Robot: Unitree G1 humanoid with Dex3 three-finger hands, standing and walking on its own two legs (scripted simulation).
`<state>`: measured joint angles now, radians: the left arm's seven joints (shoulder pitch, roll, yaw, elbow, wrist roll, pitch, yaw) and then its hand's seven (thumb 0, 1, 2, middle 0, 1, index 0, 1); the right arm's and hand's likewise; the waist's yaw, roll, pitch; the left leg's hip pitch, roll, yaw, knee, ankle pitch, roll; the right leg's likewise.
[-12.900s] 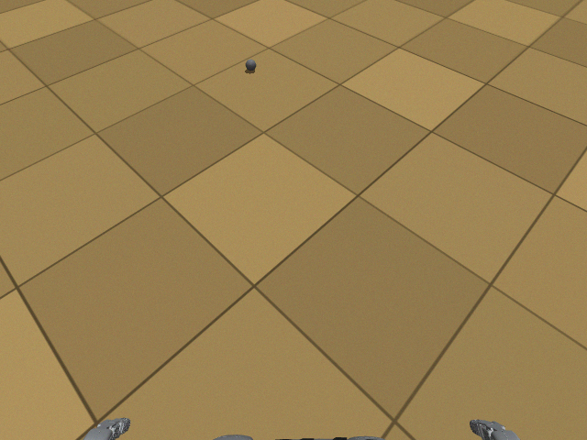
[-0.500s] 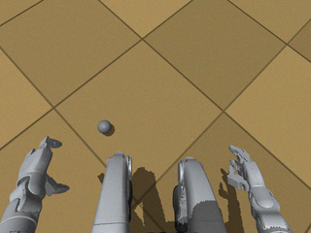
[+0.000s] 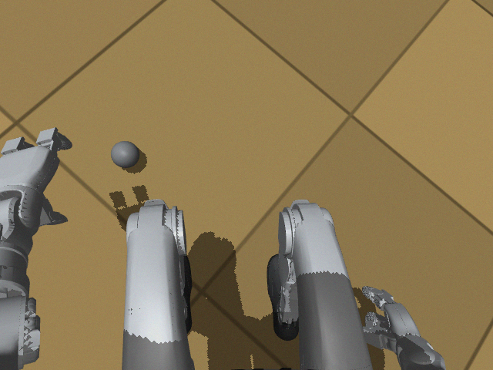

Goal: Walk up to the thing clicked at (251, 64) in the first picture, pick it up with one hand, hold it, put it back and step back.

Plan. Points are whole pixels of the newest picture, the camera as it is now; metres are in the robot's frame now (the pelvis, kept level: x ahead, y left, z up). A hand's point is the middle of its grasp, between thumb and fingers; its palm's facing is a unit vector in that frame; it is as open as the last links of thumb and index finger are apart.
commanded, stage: rise first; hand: left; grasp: from above
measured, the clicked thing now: (125, 154) +0.48 +0.29 -0.36
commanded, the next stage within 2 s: approach in 1.04 s
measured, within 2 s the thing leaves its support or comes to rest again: neither
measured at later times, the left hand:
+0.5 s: hand (69, 173) +0.39 +0.34 -0.20, palm faces -0.46 -0.07 -0.89, open 14.2 cm
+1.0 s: hand (83, 167) +0.41 +0.34 -0.23, palm faces -0.45 -0.09 -0.89, open 14.1 cm
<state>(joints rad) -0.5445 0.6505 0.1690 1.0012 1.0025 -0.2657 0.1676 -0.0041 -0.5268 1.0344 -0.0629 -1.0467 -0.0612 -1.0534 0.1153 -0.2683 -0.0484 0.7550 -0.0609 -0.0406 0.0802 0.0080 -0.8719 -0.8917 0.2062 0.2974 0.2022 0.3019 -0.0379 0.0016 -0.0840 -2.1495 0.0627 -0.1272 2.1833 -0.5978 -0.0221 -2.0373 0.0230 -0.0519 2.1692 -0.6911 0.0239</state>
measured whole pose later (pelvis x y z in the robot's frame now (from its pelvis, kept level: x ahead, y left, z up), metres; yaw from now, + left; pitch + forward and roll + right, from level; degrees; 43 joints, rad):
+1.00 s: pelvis +0.02 +0.00 -0.06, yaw -3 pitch +32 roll -7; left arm -0.76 0.74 0.19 1.33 1.26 -0.30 0.41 0.00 -0.53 0.99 -0.08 -1.02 -0.08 -1.02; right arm 0.06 -0.25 -0.01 0.80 -0.16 -0.02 0.12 0.00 -0.91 -0.90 0.21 0.30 0.20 0.30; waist -0.11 -0.03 -0.04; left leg -2.32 0.06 -0.18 2.40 -0.65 -0.03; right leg -2.20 0.05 -0.07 2.36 -0.74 0.04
